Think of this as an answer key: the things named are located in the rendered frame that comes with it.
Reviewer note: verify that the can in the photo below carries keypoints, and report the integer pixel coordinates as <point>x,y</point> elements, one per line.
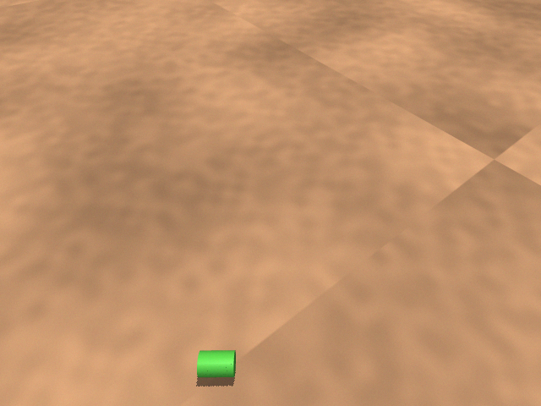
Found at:
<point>216,363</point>

